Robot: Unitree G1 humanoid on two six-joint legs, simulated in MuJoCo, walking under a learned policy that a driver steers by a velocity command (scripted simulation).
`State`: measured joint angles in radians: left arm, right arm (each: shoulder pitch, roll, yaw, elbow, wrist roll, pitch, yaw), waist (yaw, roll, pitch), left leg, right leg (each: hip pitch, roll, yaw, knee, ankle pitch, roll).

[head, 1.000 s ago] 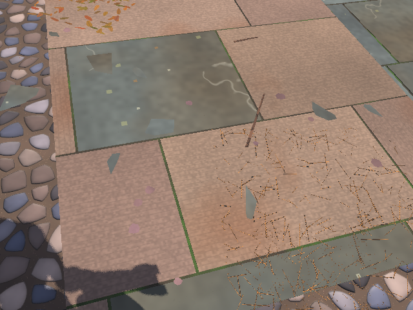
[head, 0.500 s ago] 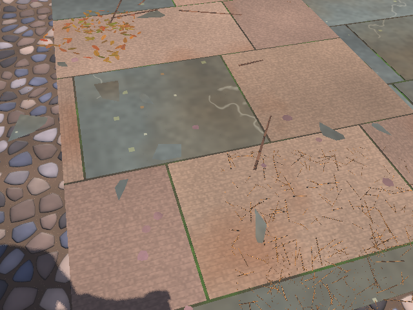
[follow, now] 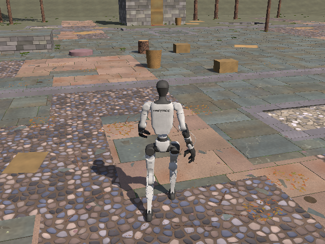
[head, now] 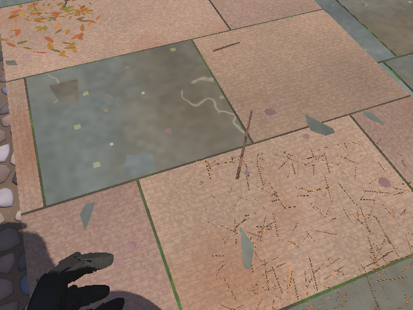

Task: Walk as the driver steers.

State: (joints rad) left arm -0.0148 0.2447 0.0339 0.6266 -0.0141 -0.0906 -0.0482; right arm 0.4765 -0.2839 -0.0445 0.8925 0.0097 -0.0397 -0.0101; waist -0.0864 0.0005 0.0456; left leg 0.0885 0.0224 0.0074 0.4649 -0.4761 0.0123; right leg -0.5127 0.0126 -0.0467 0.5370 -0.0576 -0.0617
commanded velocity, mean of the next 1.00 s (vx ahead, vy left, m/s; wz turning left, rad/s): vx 0.49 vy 0.00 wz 0.08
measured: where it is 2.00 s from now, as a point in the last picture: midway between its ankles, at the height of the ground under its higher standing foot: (138, 146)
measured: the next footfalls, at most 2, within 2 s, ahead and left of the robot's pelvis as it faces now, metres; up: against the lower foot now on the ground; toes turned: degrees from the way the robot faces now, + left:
left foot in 0.52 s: +0.47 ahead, +0.13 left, +0.00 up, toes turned +2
right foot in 1.04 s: +0.76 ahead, -0.09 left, +0.00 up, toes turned +8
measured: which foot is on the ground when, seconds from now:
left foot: down 0.00-0.00, up 0.02-0.50, down 0.52-1.00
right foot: down 0.00-0.54, up 0.56-1.00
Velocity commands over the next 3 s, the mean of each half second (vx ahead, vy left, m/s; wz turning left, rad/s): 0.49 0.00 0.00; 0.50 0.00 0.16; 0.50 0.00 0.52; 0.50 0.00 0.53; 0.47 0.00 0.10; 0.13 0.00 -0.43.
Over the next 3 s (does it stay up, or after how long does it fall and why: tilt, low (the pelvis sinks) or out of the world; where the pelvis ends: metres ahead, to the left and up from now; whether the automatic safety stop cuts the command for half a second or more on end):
stays up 1.37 0.42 0.01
